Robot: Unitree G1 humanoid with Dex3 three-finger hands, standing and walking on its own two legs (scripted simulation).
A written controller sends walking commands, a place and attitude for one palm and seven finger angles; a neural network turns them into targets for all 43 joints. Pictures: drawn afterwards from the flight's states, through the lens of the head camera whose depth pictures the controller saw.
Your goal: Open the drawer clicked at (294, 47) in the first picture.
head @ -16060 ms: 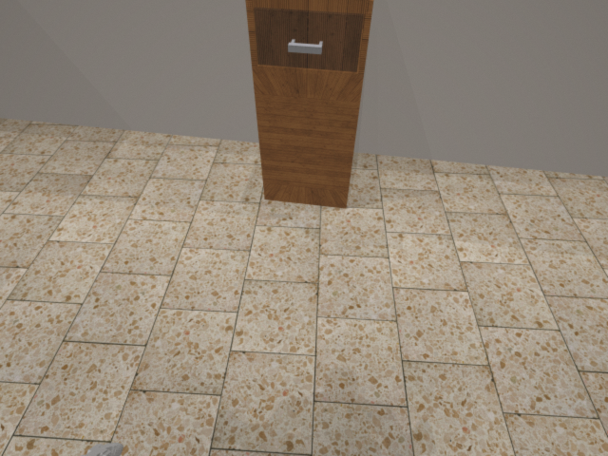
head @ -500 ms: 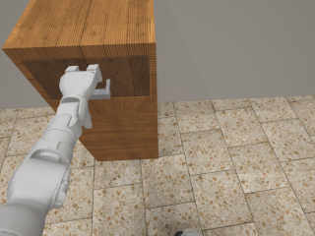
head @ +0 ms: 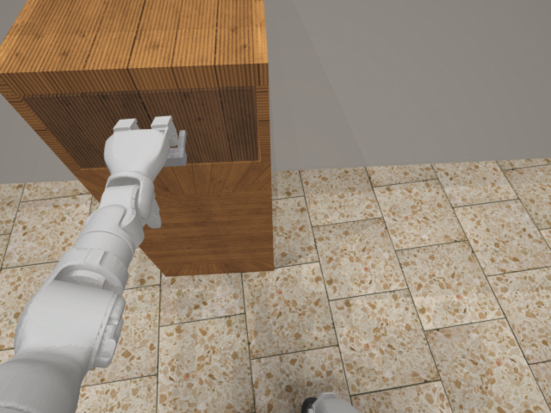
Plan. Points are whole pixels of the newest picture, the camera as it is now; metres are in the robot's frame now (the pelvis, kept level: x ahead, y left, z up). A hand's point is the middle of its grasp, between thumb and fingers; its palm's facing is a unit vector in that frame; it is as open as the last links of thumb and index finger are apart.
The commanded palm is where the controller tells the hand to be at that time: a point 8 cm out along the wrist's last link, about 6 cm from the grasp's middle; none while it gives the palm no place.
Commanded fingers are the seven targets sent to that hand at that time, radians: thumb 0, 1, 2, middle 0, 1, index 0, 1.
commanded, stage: lower the fingers behind the handle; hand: left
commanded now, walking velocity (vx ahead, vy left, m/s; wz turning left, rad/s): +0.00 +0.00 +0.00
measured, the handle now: (154, 147) +0.54 +0.18 +0.01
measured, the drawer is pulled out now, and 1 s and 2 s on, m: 0.00 0.00 0.02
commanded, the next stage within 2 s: close the thumb around the handle in 0.80 s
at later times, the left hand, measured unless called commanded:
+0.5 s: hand (154, 185) +0.48 +0.18 -0.01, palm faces -0.05 -0.02 -1.00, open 13.9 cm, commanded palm +0.46 +0.19 +0.04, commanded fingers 0.00 -0.50 0.30 -0.30 -1.20 -0.30 -1.20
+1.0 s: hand (152, 184) +0.48 +0.18 -0.01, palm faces -0.05 -0.03 -1.00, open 13.6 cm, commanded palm +0.46 +0.19 +0.04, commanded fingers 0.00 -0.16 0.44 -0.32 -1.24 -0.32 -1.24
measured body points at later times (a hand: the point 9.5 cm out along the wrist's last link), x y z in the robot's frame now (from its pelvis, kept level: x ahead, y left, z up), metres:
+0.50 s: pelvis -0.01 +0.00 -0.02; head +0.10 +0.00 +0.42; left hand +0.48 +0.18 +0.05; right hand +0.00 -0.27 -0.15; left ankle -0.04 +0.09 -0.71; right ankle +0.01 -0.11 -0.71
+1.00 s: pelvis -0.01 +0.01 -0.02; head +0.10 +0.00 +0.42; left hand +0.48 +0.18 +0.05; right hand -0.01 -0.26 -0.15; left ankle -0.04 +0.10 -0.71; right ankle +0.01 -0.11 -0.71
